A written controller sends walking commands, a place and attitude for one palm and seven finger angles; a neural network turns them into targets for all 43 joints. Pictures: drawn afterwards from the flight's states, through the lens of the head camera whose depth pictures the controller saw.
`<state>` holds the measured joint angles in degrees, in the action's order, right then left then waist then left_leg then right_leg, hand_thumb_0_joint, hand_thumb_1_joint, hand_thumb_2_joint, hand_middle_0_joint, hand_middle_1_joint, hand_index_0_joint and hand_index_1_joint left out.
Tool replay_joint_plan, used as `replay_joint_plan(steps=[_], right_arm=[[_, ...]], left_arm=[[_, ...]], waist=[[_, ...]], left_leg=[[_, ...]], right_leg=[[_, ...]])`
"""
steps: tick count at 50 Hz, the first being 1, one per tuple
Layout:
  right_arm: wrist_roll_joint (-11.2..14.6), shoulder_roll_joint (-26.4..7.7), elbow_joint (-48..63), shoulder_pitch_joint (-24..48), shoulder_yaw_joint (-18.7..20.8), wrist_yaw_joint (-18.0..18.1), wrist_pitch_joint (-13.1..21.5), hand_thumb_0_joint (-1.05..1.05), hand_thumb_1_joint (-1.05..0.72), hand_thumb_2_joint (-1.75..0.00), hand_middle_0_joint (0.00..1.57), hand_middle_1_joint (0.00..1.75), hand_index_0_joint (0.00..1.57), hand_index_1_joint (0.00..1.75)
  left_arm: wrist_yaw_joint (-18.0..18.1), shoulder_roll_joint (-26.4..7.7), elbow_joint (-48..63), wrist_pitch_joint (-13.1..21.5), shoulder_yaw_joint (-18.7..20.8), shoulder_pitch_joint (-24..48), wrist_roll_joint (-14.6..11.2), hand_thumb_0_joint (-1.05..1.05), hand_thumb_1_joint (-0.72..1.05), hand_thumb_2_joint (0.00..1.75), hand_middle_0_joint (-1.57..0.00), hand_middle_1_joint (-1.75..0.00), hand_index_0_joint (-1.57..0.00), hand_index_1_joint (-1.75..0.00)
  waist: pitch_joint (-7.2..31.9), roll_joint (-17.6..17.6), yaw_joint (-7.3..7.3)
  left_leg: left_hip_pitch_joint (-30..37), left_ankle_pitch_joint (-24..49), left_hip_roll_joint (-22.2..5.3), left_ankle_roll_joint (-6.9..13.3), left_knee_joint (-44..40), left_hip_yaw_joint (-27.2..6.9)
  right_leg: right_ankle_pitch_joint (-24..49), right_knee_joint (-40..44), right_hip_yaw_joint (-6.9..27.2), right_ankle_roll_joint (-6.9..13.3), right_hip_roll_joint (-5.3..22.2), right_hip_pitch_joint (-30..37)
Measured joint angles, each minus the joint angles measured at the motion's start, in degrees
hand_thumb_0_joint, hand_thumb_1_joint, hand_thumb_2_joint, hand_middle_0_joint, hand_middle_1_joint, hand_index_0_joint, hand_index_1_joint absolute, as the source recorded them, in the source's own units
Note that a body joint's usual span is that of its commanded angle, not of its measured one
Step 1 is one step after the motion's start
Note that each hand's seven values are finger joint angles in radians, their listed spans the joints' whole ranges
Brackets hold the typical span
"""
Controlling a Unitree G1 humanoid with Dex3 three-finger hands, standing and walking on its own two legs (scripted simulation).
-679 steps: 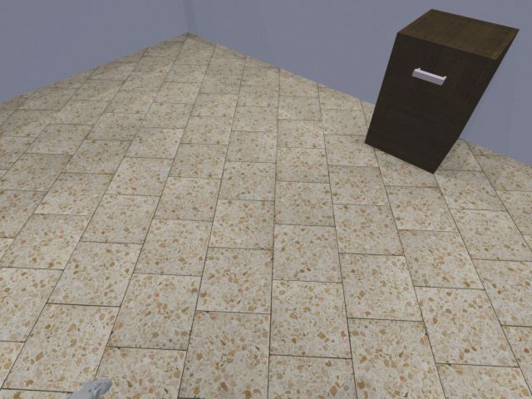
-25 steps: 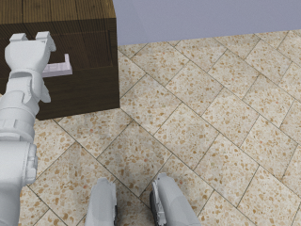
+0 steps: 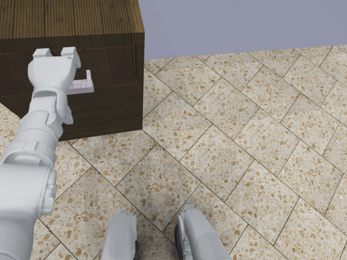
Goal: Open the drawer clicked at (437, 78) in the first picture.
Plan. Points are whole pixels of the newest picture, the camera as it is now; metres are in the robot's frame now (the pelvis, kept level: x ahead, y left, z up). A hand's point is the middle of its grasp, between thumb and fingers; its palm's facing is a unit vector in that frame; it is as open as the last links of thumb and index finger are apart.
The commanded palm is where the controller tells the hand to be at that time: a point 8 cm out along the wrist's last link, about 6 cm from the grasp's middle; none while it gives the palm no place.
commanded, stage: move the hooked fingers above the handle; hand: left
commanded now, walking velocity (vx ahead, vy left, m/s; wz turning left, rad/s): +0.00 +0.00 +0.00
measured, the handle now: (64, 81) +0.58 +0.24 -0.11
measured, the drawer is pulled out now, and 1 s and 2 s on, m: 0.00 0.00 0.00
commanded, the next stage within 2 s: none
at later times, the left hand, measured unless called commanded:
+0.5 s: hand (54, 91) +0.51 +0.24 -0.04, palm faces -0.14 -0.05 -0.99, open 13.8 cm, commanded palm +0.52 +0.21 +0.01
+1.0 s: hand (45, 91) +0.51 +0.26 -0.04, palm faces -0.14 -0.01 -0.99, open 13.8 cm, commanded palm +0.52 +0.22 +0.01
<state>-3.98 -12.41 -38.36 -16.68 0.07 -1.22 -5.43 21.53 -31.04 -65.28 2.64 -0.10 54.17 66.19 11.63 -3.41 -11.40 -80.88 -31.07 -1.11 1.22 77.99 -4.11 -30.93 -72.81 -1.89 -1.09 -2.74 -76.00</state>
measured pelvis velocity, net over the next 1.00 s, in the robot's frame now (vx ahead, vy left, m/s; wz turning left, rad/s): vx -0.01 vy -0.01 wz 0.01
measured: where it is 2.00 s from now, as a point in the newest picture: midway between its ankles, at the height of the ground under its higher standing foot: outside the picture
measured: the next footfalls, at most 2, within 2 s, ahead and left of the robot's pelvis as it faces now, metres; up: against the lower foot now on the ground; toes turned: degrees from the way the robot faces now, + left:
none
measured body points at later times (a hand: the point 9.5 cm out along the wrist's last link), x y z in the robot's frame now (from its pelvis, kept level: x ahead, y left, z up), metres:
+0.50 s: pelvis -0.01 -0.01 +0.00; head +0.17 +0.03 +0.41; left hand +0.51 +0.24 +0.01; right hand +0.01 -0.27 -0.12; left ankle +0.03 +0.10 -0.60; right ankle +0.02 -0.14 -0.60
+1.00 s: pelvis -0.01 -0.01 +0.00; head +0.18 +0.02 +0.41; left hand +0.51 +0.26 +0.02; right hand +0.02 -0.27 -0.13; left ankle +0.03 +0.10 -0.60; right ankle +0.02 -0.14 -0.60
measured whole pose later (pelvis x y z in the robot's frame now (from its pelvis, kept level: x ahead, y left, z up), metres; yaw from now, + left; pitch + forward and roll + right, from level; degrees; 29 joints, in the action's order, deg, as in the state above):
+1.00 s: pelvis -0.01 -0.01 +0.00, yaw +1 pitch +34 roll -5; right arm -2.8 -12.3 -40.3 -17.0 -0.3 -0.5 -3.4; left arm 18.5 -35.5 -64.6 2.5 -0.8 53.9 63.1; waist 10.9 -3.4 -9.4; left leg -81.5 -30.2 -1.1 0.3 77.9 -4.1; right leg -30.8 -74.1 -2.0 -0.6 -2.7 -77.3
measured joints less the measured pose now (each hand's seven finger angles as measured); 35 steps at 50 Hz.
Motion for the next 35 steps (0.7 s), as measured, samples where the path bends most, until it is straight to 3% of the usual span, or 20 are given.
replay_joint_plan(steps=[5,10,14,20,25,29,33,35], right_arm=[[-0.25,-0.95,1.72,0.21,-0.44,0.15,-0.48,0.00,-0.91,-0.90,0.20,0.30,0.20,0.30],[0.10,-1.32,1.81,0.34,-0.67,-0.13,-1.06,0.00,-0.91,-0.90,0.20,0.30,0.20,0.30],[0.67,-0.82,1.24,0.43,-0.78,-0.22,-0.79,0.00,-0.91,-0.90,0.20,0.30,0.20,0.30],[0.94,0.09,-1.13,-0.50,-0.01,-0.02,0.47,0.00,-0.91,-0.90,0.20,0.30,0.20,0.30],[0.67,-0.18,-1.63,-0.66,0.10,0.77,1.10,0.00,-0.91,-0.90,0.20,0.30,0.20,0.30],[0.16,-0.96,-0.32,-0.32,0.29,1.01,0.95,0.00,-0.91,-0.90,0.20,0.30,0.20,0.30],[-0.14,-1.83,1.39,0.39,0.06,0.56,0.09,0.00,-0.91,-0.90,0.20,0.30,0.20,0.30],[-0.04,-2.03,1.93,0.55,-0.04,0.27,-0.32,0.00,-0.91,-0.90,0.20,0.30,0.20,0.30]], left_arm=[[2.64,-1.60,-0.22,0.91,3.61,0.20,1.16,0.00,-0.48,0.30,-0.32,-1.20,-0.32,-1.20],[4.36,-2.91,1.80,0.38,5.57,-0.78,1.80,0.00,-0.48,0.30,-0.35,-1.23,-0.32,-1.20],[3.19,-4.70,1.96,-1.78,6.64,-1.41,0.33,0.00,-0.48,0.30,-0.34,-1.22,-0.32,-1.20],[-1.45,-4.37,2.97,-1.92,1.88,-1.94,-2.57,0.00,-0.48,0.30,-0.33,-1.21,-0.32,-1.20],[-3.48,-2.53,1.50,1.40,-1.08,-0.58,-2.31,0.00,-0.48,0.30,-0.32,-1.20,-0.32,-1.20],[-0.94,-1.93,1.17,3.89,0.72,-0.10,-0.41,0.00,-0.49,0.30,-0.32,-1.20,-0.32,-1.20],[3.39,-2.39,0.57,2.85,3.98,0.07,1.30,0.00,-0.48,0.30,-0.32,-1.20,-0.32,-1.20],[5.42,-2.40,1.68,2.37,4.93,-0.49,1.85,0.00,-0.48,0.30,-0.33,-1.22,-0.32,-1.20]], waist=[[-0.47,-0.22,-1.29],[-1.55,-0.42,-0.65],[-2.26,-0.40,0.11],[-1.55,-0.11,2.10],[-0.11,0.21,1.30],[0.64,0.05,-0.22],[0.01,-0.38,-1.11],[-0.62,-0.55,-0.86]], left_leg=[[-2.26,-0.50,-0.49,0.15,1.83,0.67],[-3.90,-0.60,-0.71,0.19,3.15,1.29],[-3.93,-0.14,-0.71,0.04,2.75,1.44],[-1.51,0.65,-0.22,-0.42,0.61,0.49],[-0.47,0.62,0.07,-0.71,0.10,-0.50],[-1.61,-0.01,-0.26,-0.77,1.37,-0.55],[-3.43,-0.55,-0.71,-0.59,2.98,0.12],[-4.12,-0.62,-0.83,-0.47,3.48,0.59]], right_leg=[[-0.24,-2.03,0.68,-0.30,-0.44,-2.69],[-0.35,-3.83,1.29,-0.52,-0.62,-4.79],[-0.02,-3.79,1.44,-0.46,-0.61,-5.04],[0.34,-1.67,0.48,0.03,-0.15,-2.22],[0.15,-0.81,-0.50,0.39,0.06,-0.69],[-0.25,-1.85,-0.53,0.50,-0.28,-1.83],[-0.50,-3.58,0.15,0.33,-0.69,-4.05],[-0.52,-4.31,0.60,0.16,-0.78,-5.00]])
